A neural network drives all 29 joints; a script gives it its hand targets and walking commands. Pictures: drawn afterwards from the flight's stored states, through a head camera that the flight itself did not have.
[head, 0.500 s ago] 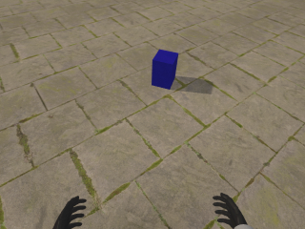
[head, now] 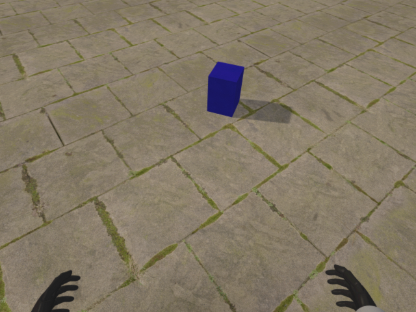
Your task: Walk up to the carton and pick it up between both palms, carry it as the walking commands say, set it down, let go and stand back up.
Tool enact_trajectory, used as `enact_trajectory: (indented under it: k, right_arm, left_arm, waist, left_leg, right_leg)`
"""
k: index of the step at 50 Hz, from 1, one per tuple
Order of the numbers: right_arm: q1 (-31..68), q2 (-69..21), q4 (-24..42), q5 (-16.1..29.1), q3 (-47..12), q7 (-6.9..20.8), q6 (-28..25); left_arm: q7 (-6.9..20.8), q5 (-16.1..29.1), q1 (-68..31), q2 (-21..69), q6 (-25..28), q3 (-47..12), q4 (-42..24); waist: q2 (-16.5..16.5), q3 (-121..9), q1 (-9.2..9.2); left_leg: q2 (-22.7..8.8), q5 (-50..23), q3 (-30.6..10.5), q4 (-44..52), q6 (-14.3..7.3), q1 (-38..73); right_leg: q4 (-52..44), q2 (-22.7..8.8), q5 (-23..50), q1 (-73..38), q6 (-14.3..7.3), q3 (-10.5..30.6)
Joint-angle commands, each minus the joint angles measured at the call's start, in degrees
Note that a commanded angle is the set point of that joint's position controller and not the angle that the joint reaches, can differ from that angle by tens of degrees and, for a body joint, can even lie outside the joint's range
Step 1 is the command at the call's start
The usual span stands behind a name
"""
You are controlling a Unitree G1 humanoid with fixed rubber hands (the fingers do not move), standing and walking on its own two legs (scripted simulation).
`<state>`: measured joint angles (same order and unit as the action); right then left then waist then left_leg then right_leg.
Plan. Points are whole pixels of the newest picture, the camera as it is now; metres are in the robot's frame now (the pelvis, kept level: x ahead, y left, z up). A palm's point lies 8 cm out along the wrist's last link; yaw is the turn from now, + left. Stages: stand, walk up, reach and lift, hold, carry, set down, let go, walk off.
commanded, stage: stand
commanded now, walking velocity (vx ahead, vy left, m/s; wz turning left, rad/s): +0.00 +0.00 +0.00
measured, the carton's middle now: (225, 89) +1.63 -0.19 -0.60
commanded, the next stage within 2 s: walk up in 0.78 s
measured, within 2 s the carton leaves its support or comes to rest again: neither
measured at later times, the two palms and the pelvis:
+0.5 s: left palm out of the picture +0.13 +0.30 -0.07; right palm out of the picture +0.12 -0.30 -0.07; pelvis +0.00 +0.00 +0.02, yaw +0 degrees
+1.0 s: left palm out of the picture +0.10 +0.31 -0.07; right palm out of the picture +0.09 -0.32 -0.07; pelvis +0.00 +0.00 +0.03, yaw +0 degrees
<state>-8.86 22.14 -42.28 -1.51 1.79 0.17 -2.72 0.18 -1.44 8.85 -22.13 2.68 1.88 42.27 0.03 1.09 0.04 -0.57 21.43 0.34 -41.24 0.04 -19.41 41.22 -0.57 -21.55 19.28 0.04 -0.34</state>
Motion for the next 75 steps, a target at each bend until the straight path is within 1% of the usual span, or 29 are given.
enact_trajectory:
  k: [1, 26, 38, 48, 49, 50, 51, 52, 53, 54, 55, 56, 57, 58, 59, 60, 61, 62, 63, 64, 65, 66, 68, 69, 70, 72, 74, 75]
  right_arm:
    - [2.5, 9.5, 2.7, 0.2, 2.2, -0.3, -0.8]
    - [5.3, 9.7, -8.7, 0.6, 0.6, -0.1, 0.1]
    - [6.0, 10.0, -13.2, 0.7, 0.4, -0.2, 0.4]
    - [6.0, 10.2, -15.0, 0.7, 0.3, -0.3, 0.6]
    - [-9.0, 11.0, -17.4, -0.1, 4.0, -2.3, 4.3]
    - [-4.4, 12.9, -15.3, -0.5, 3.8, -0.7, 3.8]
    - [-1.1, 10.2, -13.4, -0.4, 3.2, -0.1, 3.4]
    - [0.6, 8.7, -12.5, -0.3, 2.9, 0.1, 2.9]
    - [1.5, 8.1, -12.3, -0.4, 3.1, 0.1, 2.2]
    - [2.2, 8.7, -12.3, -0.5, 3.5, 0.0, 1.7]
    - [2.9, 9.0, -12.4, -0.6, 3.8, 0.0, 1.7]
    - [3.5, 9.1, -12.2, -0.8, 4.0, 0.2, 1.8]
    - [4.2, 8.8, -11.8, -0.9, 4.1, 0.5, 2.1]
    - [4.4, 6.7, -11.7, -1.3, 3.5, 0.8, 2.4]
    - [5.1, 2.7, -10.9, -1.7, 2.2, 1.2, 2.6]
    - [7.9, -1.5, -7.6, -2.1, 0.4, 1.4, 2.2]
    - [6.4, -0.9, -6.6, -1.5, 1.4, 1.4, 2.4]
    - [5.7, 0.5, -7.1, -1.4, 1.9, 1.8, 2.0]
    - [4.4, 0.4, -7.8, -1.2, 1.9, 2.4, 1.7]
    - [2.7, 0.1, -8.8, -1.2, 2.2, 3.0, 1.7]
    - [1.7, -0.6, -9.3, -1.3, 2.2, 3.4, 2.0]
    - [1.6, -1.3, -9.2, -1.1, 2.2, 3.6, 2.3]
    - [3.8, -2.8, -7.9, -0.6, 1.8, 3.7, 2.7]
    - [5.3, -3.5, -7.2, -0.4, 1.6, 3.7, 2.9]
    - [6.9, -4.2, -6.4, -0.2, 1.4, 3.8, 2.9]
    - [10.2, -5.4, -4.9, 0.3, 0.8, 3.9, 2.8]
    - [13.1, -6.3, -3.9, 0.6, 0.5, 4.1, 2.6]
    - [14.1, -6.6, -3.5, 0.8, 0.4, 4.1, 2.4]
  left_arm:
    - [-0.3, 0.2, -2.6, -9.6, 0.7, 2.2, -2.6]
    - [-0.1, 0.7, -5.8, -10.0, 0.0, 0.1, 9.0]
    - [-0.2, 0.7, -6.6, -10.3, -0.4, -0.2, 13.2]
    - [-0.3, 0.7, -6.6, -10.6, -0.7, -0.3, 14.9]
    - [3.1, 0.8, -12.4, -6.9, -4.5, 2.9, 11.2]
    - [3.3, -0.2, -10.9, -3.1, -4.5, 1.1, 8.5]
    - [3.4, -0.5, -10.4, -2.3, -4.3, 1.5, 8.5]
    - [3.7, -0.3, -6.6, -1.8, -3.7, 1.3, 9.0]
    - [3.7, -0.4, -3.0, -1.5, -2.8, 1.0, 10.1]
    - [3.7, -0.3, 0.2, -1.3, -2.5, 1.0, 10.6]
    - [3.7, 0.1, 2.1, -1.3, -2.5, 0.7, 10.8]
    - [3.4, 0.5, 4.1, -0.7, -2.5, 0.4, 10.8]
    - [2.9, 0.6, 7.0, -0.2, -2.2, 0.3, 11.3]
    - [2.0, 0.5, 12.7, -0.8, -1.9, 0.8, 13.0]
    - [1.2, -0.1, 21.3, -5.2, -1.3, 2.6, 14.8]
    - [0.0, -0.7, 25.4, -10.2, -0.3, 3.9, 14.6]
    - [-0.4, -0.2, 20.2, -11.6, -0.4, 3.7, 12.8]
    - [-0.2, 0.0, 14.9, -9.8, -0.1, 3.6, 10.8]
    - [0.1, 0.4, 11.2, -6.6, 0.6, 3.1, 9.7]
    - [0.3, 0.8, 10.4, -3.7, 1.4, 2.6, 9.6]
    - [0.3, 1.0, 11.9, -1.8, 2.0, 2.2, 10.2]
    - [0.3, 1.1, 14.2, -0.3, 2.4, 1.8, 11.1]
    - [0.0, 1.0, 18.9, 1.0, 2.8, 1.4, 12.7]
    - [-0.1, 0.9, 20.6, 1.3, 2.8, 1.4, 13.3]
    - [-0.3, 0.9, 21.8, 1.6, 2.7, 1.5, 13.6]
    - [-0.5, 0.8, 22.5, 2.0, 2.5, 1.5, 14.0]
    - [-0.6, 0.7, 22.8, 1.8, 2.3, 1.6, 14.5]
    - [-0.5, 0.6, 22.5, 1.6, 2.2, 1.7, 14.7]
  waist:
    - [0.1, -3.9, -0.03]
    - [0.0, -2.8, 0.0]
    - [-0.1, -2.1, -0.03]
    - [0.0, -1.8, -0.06]
    - [-3.3, 1.4, 4.94]
    - [15.0, 2.8, 5.83]
    - [12.6, 4.0, 3.91]
    - [11.6, 4.0, 1.67]
    - [10.0, 1.9, -0.14]
    - [9.0, 1.2, -1.2]
    - [8.3, 1.4, -2.24]
    - [8.3, 2.0, -3.19]
    - [8.0, 2.6, -4.57]
    - [5.3, 1.7, -6.9]
    - [-8.2, 1.5, -10.6]
    - [-14.8, 2.3, -11.34]
    - [-8.9, 1.9, -7.5]
    - [-6.8, 5.2, -4.72]
    - [-5.6, 7.1, -2.76]
    - [-4.8, 7.2, -2.05]
    - [-4.6, 6.6, -2.09]
    - [-5.0, 6.2, -2.32]
    - [-7.0, 5.6, -3.43]
    - [-8.2, 5.8, -4.06]
    - [-9.1, 6.1, -4.58]
    - [-10.5, 6.9, -5.03]
    - [-11.6, 7.4, -5.15]
    - [-12.7, 7.3, -4.88]
  left_leg:
    - [-4.3, -10.3, -5.5, 8.0, -4.0, 1.6]
    - [-5.5, -15.3, -5.3, 18.9, -2.5, 9.1]
    - [-6.1, -14.8, -5.3, 22.5, -1.8, 11.0]
    - [-6.4, -14.6, -5.3, 23.8, -1.6, 11.6]
    - [-17.1, 19.8, -20.8, 27.9, -5.2, 16.6]
    - [-23.1, 28.1, -25.7, 36.1, -7.8, 16.0]
    - [-22.6, 26.3, -23.7, 36.7, -8.2, 11.5]
    - [-19.9, 21.8, -18.4, 35.8, -7.4, 8.8]
    - [-16.9, 17.1, -13.4, 34.8, -6.7, 7.8]
    - [-15.3, 14.5, -9.0, 33.5, -5.9, 5.6]
    - [-13.7, 13.6, -6.0, 31.9, -5.3, 3.4]
    - [-12.8, 15.0, -4.3, 29.6, -4.8, 1.4]
    - [-11.7, 16.8, -2.9, 26.3, -3.9, -1.6]
    - [-8.1, 18.1, -0.3, 18.2, -2.7, -6.5]
    - [-2.9, 17.3, 3.9, -3.3, -1.4, -15.8]
    - [0.2, 13.2, 0.0, -21.0, 0.4, -28.3]
    - [-3.7, 4.6, -3.0, -26.7, 0.1, -30.2]
    - [-6.2, -2.5, -4.3, -27.9, 0.5, -29.3]
    - [-7.3, -7.5, -4.3, -26.6, 1.4, -26.1]
    - [-7.4, -9.8, -3.3, -25.0, 2.7, -23.3]
    - [-6.9, -11.8, -1.8, -23.6, 3.5, -22.0]
    - [-6.6, -13.2, -0.7, -21.7, 3.9, -21.5]
    - [-5.9, -14.8, 1.0, -17.9, 4.0, -22.0]
    - [-5.6, -15.4, 1.5, -15.5, 3.9, -22.8]
    - [-5.4, -16.1, 2.0, -12.8, 3.8, -23.1]
    - [-4.7, -17.6, 3.2, -6.0, 3.7, -21.2]
    - [-3.7, -18.1, 5.2, 0.1, 3.2, -17.3]
    - [-3.3, -17.6, 6.3, 3.0, 2.6, -14.5]
  right_leg:
    - [-7.9, -4.2, 10.4, -1.8, -4.0, 5.4]
    - [-18.7, -5.6, 14.9, -8.8, -2.4, 5.3]
    - [-22.6, -6.2, 14.6, -10.5, -1.9, 5.6]
    - [-23.9, -6.4, 14.4, -10.9, -1.8, 5.6]
    - [-6.0, -1.5, -12.8, 6.6, 0.9, -2.4]
    - [6.0, -2.0, -9.1, 15.6, 0.1, -1.0]
    - [8.6, -4.3, -4.2, 14.1, 0.6, 1.6]
    - [7.2, -4.0, -1.9, 10.3, 0.9, 0.8]
    - [3.9, -2.7, -1.7, 3.8, 0.8, -0.9]
    - [1.2, -1.5, -2.0, -1.7, 1.0, -3.5]
    - [-2.3, -0.6, -2.1, -6.3, 1.2, -5.6]
    - [-6.7, 0.3, 0.1, -9.8, 1.3, -7.8]
    - [-11.5, 1.1, 2.6, -14.0, 1.3, -9.8]
    - [-14.2, 0.5, 2.3, -21.2, 1.0, -9.7]
    - [-23.2, -10.6, -5.5, -27.7, -0.6, 5.8]
    - [-32.7, -25.1, -23.7, -27.1, -3.7, 33.5]
    - [-39.8, -30.6, -35.8, -20.8, -7.9, 44.7]
    - [-39.6, -27.6, -32.2, -16.4, -9.1, 39.4]
    - [-37.8, -22.7, -22.3, -13.8, -7.6, 29.4]
    - [-36.2, -18.9, -13.0, -13.2, -5.7, 21.1]
    - [-35.0, -16.9, -5.0, -14.0, -4.5, 15.4]
    - [-34.1, -16.0, 1.8, -15.0, -4.0, 11.6]
    - [-33.0, -15.9, 12.8, -17.3, -4.3, 8.1]
    - [-32.8, -16.1, 15.9, -18.5, -4.7, 7.0]
    - [-32.8, -16.1, 17.7, -19.3, -4.9, 6.0]
    - [-33.1, -15.3, 20.0, -19.1, -5.1, 3.5]
    - [-33.1, -15.0, 23.5, -18.2, -5.4, 1.2]
    - [-33.1, -14.6, 24.1, -17.6, -5.5, -0.2]
